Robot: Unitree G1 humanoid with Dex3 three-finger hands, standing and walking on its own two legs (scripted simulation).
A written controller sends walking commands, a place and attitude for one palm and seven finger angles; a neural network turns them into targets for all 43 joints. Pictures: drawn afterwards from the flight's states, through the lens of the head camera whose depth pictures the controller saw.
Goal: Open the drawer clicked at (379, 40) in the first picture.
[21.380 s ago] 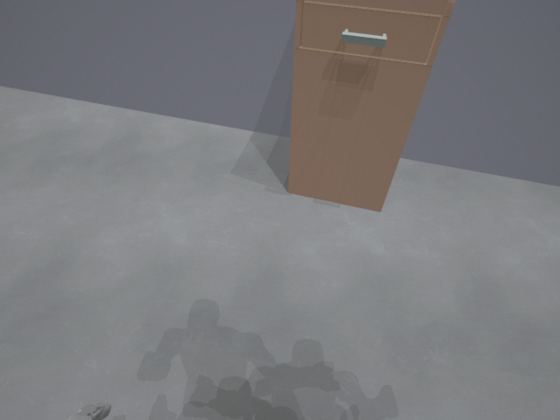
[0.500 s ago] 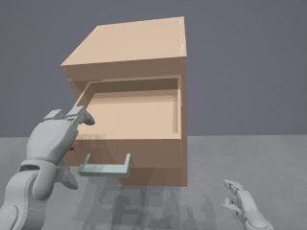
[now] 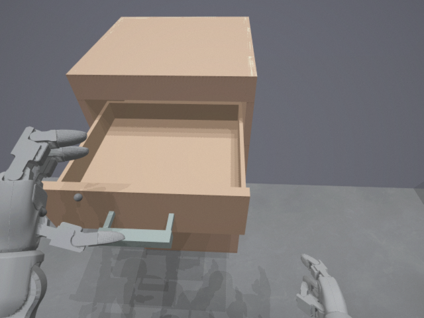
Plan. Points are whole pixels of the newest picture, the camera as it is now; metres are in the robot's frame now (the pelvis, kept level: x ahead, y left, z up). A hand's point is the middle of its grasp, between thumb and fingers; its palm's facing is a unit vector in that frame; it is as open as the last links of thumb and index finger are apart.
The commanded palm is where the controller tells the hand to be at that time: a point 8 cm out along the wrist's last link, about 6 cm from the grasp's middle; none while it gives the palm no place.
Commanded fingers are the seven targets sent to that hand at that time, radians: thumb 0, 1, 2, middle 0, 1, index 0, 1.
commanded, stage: draw the hand back to the body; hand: left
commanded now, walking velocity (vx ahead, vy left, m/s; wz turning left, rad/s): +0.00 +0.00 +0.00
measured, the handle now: (137, 227) +0.26 +0.19 +0.04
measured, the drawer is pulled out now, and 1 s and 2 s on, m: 0.30 0.30 0.30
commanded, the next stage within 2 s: step back with the hand held close in 0.76 s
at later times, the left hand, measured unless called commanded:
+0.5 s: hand (55, 193) +0.21 +0.24 +0.21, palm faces +0.42 -0.81 -0.40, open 9.1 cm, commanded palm +0.15 +0.29 +0.22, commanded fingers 0.00 0.83 0.87 -0.20 -0.34 -0.20 -0.34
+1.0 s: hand (52, 189) +0.20 +0.24 +0.22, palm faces +0.43 -0.78 -0.46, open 7.4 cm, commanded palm +0.14 +0.28 +0.22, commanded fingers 0.00 0.90 0.90 -0.20 -0.30 -0.20 -0.30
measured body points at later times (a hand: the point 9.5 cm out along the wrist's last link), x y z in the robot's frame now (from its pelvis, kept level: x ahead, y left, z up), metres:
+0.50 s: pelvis +0.02 +0.01 +0.00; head +0.01 -0.01 +0.45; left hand +0.18 +0.28 +0.23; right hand +0.22 -0.21 -0.08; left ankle +0.02 +0.12 -0.74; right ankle -0.03 -0.09 -0.74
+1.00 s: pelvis +0.01 +0.00 +0.00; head +0.01 -0.02 +0.45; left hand +0.17 +0.28 +0.24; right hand +0.21 -0.22 -0.09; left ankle +0.02 +0.12 -0.74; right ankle -0.03 -0.09 -0.74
